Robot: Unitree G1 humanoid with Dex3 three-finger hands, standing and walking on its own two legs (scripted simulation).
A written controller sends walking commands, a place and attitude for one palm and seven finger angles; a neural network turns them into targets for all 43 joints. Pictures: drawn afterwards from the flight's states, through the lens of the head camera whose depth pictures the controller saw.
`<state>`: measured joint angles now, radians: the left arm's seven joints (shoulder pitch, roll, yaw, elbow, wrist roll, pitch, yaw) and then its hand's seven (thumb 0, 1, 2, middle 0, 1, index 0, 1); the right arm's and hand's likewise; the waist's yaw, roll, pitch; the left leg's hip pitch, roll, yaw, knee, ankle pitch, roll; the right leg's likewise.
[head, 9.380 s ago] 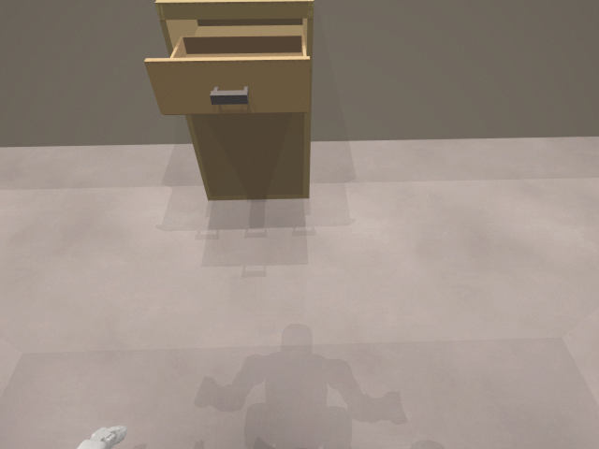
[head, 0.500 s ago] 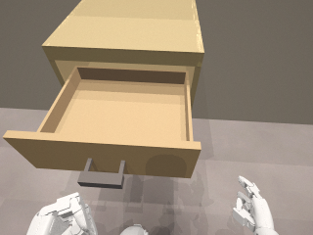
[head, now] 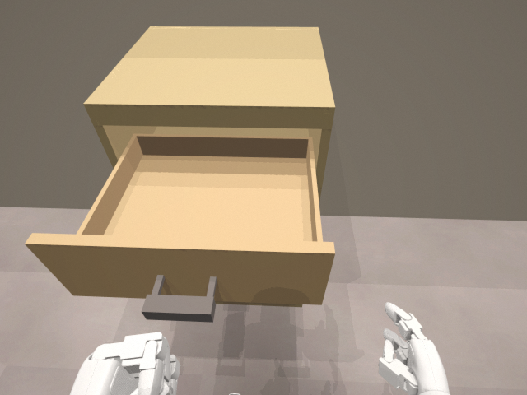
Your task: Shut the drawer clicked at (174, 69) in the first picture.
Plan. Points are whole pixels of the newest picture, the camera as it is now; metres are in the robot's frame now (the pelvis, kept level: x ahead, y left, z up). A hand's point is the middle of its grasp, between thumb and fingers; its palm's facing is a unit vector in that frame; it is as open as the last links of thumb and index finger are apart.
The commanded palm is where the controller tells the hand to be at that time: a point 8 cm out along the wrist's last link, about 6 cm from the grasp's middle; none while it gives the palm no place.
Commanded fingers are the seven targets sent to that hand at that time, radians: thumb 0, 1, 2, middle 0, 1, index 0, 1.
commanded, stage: raise the hand and make a fist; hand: left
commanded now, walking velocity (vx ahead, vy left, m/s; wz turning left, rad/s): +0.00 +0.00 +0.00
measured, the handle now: (183, 294) +0.27 +0.15 +0.02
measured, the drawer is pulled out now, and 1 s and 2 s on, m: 0.30 0.30 0.30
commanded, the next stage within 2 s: bring the fist close to the handle in 0.26 s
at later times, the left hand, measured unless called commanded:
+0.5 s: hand (166, 379) +0.13 +0.12 +0.11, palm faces +0.04 -1.00 +0.03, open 3.3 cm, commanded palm +0.08 +0.16 +0.11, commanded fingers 0.00 0.90 0.90 -1.40 -1.60 -1.40 -1.60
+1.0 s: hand (196, 361) +0.17 +0.10 +0.06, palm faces +0.01 -1.00 +0.03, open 3.3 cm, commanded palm +0.13 +0.16 +0.06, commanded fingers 0.00 0.90 0.90 -1.40 -1.60 -1.40 -1.60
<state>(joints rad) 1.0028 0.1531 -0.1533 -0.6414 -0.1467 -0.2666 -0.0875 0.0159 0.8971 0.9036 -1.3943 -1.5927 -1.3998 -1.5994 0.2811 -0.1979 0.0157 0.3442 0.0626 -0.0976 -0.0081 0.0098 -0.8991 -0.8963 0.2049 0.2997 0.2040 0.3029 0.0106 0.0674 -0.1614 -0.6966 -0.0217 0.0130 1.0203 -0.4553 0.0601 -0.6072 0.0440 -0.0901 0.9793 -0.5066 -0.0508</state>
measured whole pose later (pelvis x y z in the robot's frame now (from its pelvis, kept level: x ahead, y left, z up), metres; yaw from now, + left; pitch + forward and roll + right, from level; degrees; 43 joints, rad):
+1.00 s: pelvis +0.01 -0.01 -0.02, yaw +0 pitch +14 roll -1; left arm 0.82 0.13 -0.14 -0.38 -0.12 -0.39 -0.04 0.02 0.90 0.90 -1.40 -1.60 -1.40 -1.60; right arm 0.26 -0.21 0.01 0.38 0.03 -0.05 0.00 0.01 -0.90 -0.90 0.20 0.30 0.20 0.30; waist -0.01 0.04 -0.18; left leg -0.87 -0.02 0.01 1.14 -0.52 0.05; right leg -0.79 0.05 -0.10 1.11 -0.58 -0.07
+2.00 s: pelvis +0.01 +0.00 -0.04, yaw +0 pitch +18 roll -3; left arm 0.67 0.12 -0.17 -0.27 -0.09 -0.46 0.02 0.01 0.89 0.91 -1.40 -1.60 -1.40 -1.60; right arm 0.22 -0.21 0.02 0.39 0.01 -0.03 0.01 0.01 -0.90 -0.90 0.20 0.30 0.20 0.30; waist -0.02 0.04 -0.20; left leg -1.01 -0.02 0.01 1.24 -0.55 0.06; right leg -0.91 0.04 -0.10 1.20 -0.60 -0.06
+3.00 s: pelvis +0.02 +0.00 -0.03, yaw +0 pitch +18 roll -2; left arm 0.17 0.13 -0.10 0.05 -0.10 -0.38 0.07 -0.02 0.93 0.95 -1.40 -1.60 -1.40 -1.60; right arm 0.23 -0.24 0.03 0.47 0.00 0.01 0.01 0.01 -0.90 -0.90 0.20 0.30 0.20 0.30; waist -0.03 0.04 -0.17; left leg -0.95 -0.02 0.02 1.15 -0.52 0.06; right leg -0.86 0.04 -0.09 1.12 -0.58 -0.06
